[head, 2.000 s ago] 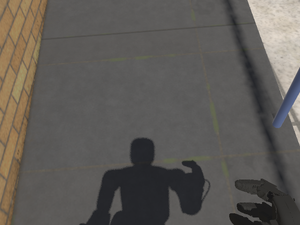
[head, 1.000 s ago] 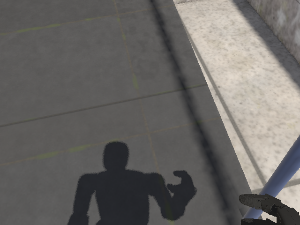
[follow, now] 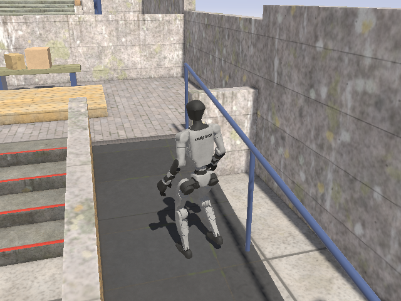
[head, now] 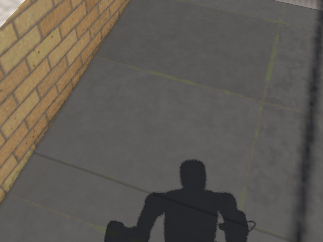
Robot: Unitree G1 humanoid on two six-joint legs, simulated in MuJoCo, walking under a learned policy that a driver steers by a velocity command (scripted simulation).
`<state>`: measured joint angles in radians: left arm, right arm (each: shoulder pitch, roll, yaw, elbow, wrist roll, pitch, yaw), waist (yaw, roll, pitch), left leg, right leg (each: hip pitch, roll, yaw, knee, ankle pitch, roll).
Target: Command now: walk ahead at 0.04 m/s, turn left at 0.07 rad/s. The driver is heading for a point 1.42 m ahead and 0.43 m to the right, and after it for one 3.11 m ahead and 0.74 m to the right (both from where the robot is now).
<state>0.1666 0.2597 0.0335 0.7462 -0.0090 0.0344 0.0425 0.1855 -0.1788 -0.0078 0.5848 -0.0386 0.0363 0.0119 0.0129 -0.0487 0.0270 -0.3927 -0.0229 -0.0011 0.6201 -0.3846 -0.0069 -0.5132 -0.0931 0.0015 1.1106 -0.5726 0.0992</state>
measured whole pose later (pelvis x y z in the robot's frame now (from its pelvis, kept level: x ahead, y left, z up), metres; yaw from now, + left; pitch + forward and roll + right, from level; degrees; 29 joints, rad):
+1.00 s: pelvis +0.08 -0.13 +0.01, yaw -30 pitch +3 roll +1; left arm 0.13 0.25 0.04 0.63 0.02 0.02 -0.02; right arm 0.23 -0.28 -0.05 0.77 0.01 0.00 0.00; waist -0.03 0.03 0.03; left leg -0.34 0.14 0.02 1.10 -0.64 -0.13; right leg -0.49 0.00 -0.04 0.74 -0.42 -0.02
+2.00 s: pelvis +0.36 -0.10 +0.05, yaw -2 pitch +2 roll -1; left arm 0.02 0.19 -0.01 0.65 -0.02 -0.09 -0.05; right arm 0.45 -0.23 -0.04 0.69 0.00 0.00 -0.02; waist -0.07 -0.04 0.00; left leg 0.02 -0.02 -0.10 0.28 -0.47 0.01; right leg -0.72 -0.05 -0.06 0.88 -0.29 0.00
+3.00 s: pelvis +0.84 -0.16 +0.10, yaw -28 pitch +1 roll +0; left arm 0.08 0.24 0.02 0.55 -0.03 0.01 -0.05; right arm 0.38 -0.28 -0.05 0.82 0.00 -0.03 -0.03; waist -0.05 0.00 0.03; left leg 0.04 0.14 0.28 0.48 -0.57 -0.06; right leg -0.58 -0.02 -0.12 0.79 -0.41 -0.09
